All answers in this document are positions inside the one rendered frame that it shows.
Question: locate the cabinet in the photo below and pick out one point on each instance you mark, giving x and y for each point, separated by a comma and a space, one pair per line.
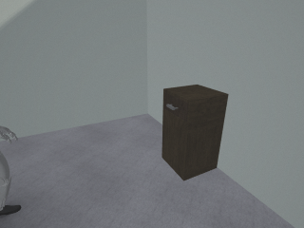
192, 148

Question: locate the drawer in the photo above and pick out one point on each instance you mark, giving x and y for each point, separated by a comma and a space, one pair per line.
182, 106

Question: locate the robot left shin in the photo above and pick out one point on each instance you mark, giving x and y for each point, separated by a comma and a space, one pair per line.
4, 191

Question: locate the robot left hand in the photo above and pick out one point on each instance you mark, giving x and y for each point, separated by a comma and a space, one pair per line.
4, 131

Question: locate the handle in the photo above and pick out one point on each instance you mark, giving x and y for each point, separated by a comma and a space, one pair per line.
171, 106

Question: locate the robot left foot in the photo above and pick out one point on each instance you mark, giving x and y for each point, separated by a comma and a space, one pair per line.
9, 209

